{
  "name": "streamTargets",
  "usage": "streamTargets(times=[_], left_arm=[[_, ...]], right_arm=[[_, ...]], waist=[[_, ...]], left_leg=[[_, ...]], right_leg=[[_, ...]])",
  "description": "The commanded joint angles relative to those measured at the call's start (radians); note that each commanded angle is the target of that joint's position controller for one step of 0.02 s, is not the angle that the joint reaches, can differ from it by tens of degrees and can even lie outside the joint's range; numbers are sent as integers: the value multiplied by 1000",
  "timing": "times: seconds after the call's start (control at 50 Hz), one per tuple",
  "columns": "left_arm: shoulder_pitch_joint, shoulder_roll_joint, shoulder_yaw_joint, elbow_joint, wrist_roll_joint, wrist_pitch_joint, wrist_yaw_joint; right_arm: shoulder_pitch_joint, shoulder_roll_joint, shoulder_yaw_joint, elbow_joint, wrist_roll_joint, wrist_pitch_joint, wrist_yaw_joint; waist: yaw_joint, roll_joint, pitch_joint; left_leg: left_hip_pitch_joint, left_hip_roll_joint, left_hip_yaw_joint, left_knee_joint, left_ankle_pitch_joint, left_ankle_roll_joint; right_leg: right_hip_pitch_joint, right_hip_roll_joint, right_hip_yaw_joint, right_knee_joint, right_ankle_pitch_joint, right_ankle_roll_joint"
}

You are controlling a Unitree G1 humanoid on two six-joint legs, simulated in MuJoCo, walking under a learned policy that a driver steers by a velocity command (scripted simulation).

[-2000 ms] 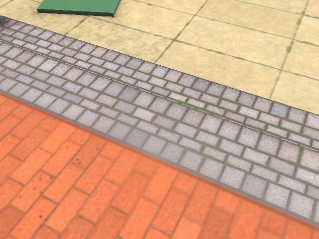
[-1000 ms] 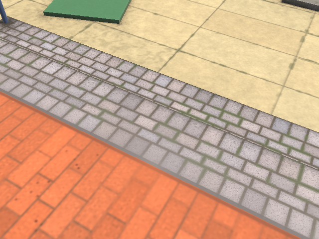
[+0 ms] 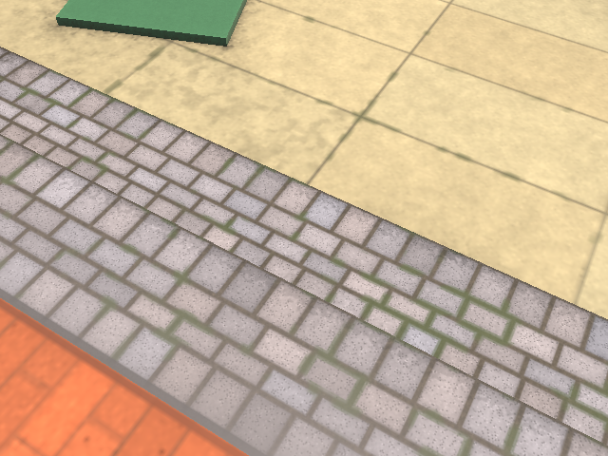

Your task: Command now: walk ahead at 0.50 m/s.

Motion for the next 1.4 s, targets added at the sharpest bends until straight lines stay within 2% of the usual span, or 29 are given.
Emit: streamTargets(times=[0.02,0.06,0.1,0.18,0.3,0.42,0.48,0.52,0.54,0.56,0.58,0.6,0.62,0.66,0.7,0.78,0.94,1.0,1.06,1.08,1.1,1.12,1.14,1.16,1.18,1.22,1.28,1.32,1.4], left_arm=[[22,122,33,-81,-1,-5,-3],[-81,90,32,-107,12,-7,-11],[-53,55,31,-99,34,20,-23],[-152,60,36,-142,34,49,-37],[-410,61,25,-234,19,51,-42],[-550,73,22,-294,18,40,-40],[-459,92,36,-278,17,24,-32],[-159,136,63,-179,26,9,-18],[11,223,87,-148,52,2,-8],[18,289,101,-149,49,9,-16],[-66,244,95,-157,12,23,-23],[-165,183,76,-171,7,21,-24],[-212,132,61,-174,13,13,-27],[-204,82,45,-151,9,-2,-21],[-143,89,42,-125,8,-18,-17],[-62,122,43,-104,1,-21,-13],[68,127,26,-69,-3,-18,0],[88,129,25,-51,9,-8,7],[41,159,33,-59,19,0,13],[-18,180,41,-74,23,2,17],[-68,185,43,-93,12,6,12],[-16,135,28,-123,-3,5,8],[167,26,12,-97,-28,17,2],[93,148,42,-78,0,28,11],[2,157,53,-112,-1,27,5],[-61,134,58,-135,10,48,-3],[-68,102,62,-158,28,95,-30],[-112,111,66,-189,28,113,-41],[-240,113,74,-239,17,109,-49]], right_arm=[[356,-211,-65,76,25,17,0],[240,-104,-35,63,24,4,4],[264,-57,-17,91,24,-10,-6],[361,-111,-22,124,26,-27,-10],[474,-105,-9,141,27,-24,-12],[552,-117,-7,170,15,-16,-28],[509,-142,-15,166,9,-11,-37],[479,-153,-18,160,16,-3,-35],[486,-113,-7,126,28,-2,-30],[610,-29,3,123,62,2,-19],[519,-119,-20,118,36,7,-22],[422,-124,-24,84,32,2,-17],[382,-111,-24,76,30,0,-15],[414,-79,-24,89,11,24,-8],[407,-61,-25,87,8,46,0],[240,-75,-25,33,8,67,6],[-39,-73,-5,-63,21,51,16],[-92,-83,-3,-92,26,41,13],[12,-112,-14,-75,23,30,3],[167,-147,-30,-21,17,20,-1],[339,-171,-43,38,10,9,-10],[454,-250,-62,39,-18,-1,-23],[439,-288,-72,30,-5,7,-12],[359,-201,-55,13,30,18,-3],[248,-159,-39,-12,29,16,1],[202,-115,-26,-17,26,3,-4],[263,-139,-33,3,28,-13,-17],[287,-174,-41,8,14,-25,-18],[331,-159,-32,37,25,-53,-27]], waist=[[-112,83,-233],[-58,21,-59],[-12,45,-36],[-7,57,-8],[-67,75,25],[-99,88,47],[-40,98,2],[85,65,-148],[129,-39,-280],[63,-230,-387],[46,-71,-297],[16,-44,-150],[-11,-4,-84],[-66,-36,-59],[-80,-37,-53],[-62,-44,-1],[6,-49,38],[13,-60,43],[-45,-69,-2],[-118,-68,-60],[-190,-24,-142],[-195,118,-278],[-112,290,-381],[-111,86,-270],[-77,64,-142],[-43,61,-53],[-21,68,-50],[-21,65,-43],[-21,79,8]], left_leg=[[632,410,-662,-285,-176,214],[378,318,-449,-365,-97,138],[275,253,-329,-396,4,94],[275,224,-241,-430,131,97],[367,194,-171,-435,277,71],[547,245,-159,-378,399,84],[568,253,-130,-238,675,59],[466,197,-80,103,691,24],[248,135,-41,419,311,3],[-86,-59,-57,766,-441,-33],[-180,1,-184,823,-368,-15],[-207,41,-174,789,-272,-13],[-173,73,-171,730,-211,-14],[-79,106,-164,642,-180,-33],[-64,105,-145,595,-164,-51],[-201,131,-114,461,-23,-83],[-205,91,-44,100,158,-76],[-153,67,-34,26,99,-56],[-31,27,-46,-2,-62,-25],[112,29,-85,4,8,9],[304,16,-80,-94,32,33],[580,250,-304,-127,23,78],[801,473,-671,-188,7,214],[651,421,-629,-242,-83,180],[490,388,-491,-300,-63,149],[332,331,-311,-358,75,93],[294,297,-194,-382,165,71],[311,295,-134,-380,198,74],[309,236,-30,-360,103,23]], right_leg=[[-597,-26,107,626,21,-31],[-561,-93,101,506,140,-27],[-479,-118,94,426,170,-8],[-558,-135,54,335,255,25],[-633,-123,2,40,437,48],[-635,-84,-24,-131,403,3],[-462,-26,-46,-196,285,-45],[-96,7,-45,-280,322,-92],[165,-227,210,-288,276,-144],[374,-477,698,-425,231,-284],[278,-416,683,-477,121,-246],[127,-385,524,-502,144,-210],[9,-340,421,-537,253,-179],[-109,-267,278,-563,393,-129],[-135,-242,227,-578,472,-124],[-105,-217,168,-624,503,-109],[28,-198,95,-619,705,-85],[88,-218,93,-583,772,-104],[149,-241,118,-446,999,-115],[128,-244,109,-313,1107,-101],[59,-193,89,-113,1047,-83],[-164,-111,48,180,626,-62],[-489,54,31,480,-130,-25],[-554,-10,131,517,-55,-36],[-537,-49,139,483,41,-34],[-479,-103,136,403,114,-19],[-462,-106,103,379,158,5],[-524,-124,105,352,283,10],[-617,-118,95,145,550,16]])
Keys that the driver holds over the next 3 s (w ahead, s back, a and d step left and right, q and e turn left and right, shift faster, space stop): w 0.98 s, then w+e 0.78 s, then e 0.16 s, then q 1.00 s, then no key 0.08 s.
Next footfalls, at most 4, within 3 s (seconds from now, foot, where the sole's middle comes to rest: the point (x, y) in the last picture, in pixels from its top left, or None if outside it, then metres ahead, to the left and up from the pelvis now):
0.52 right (372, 452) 0.45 -0.10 -0.76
1.10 left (300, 328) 0.73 0.06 -0.76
1.74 right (395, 270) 0.99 -0.19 -0.88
2.16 left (343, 230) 1.12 -0.05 -0.88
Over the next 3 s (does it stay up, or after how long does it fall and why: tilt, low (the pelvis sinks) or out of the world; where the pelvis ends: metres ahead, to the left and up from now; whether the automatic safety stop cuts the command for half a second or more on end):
stays up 0.97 -0.13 -0.10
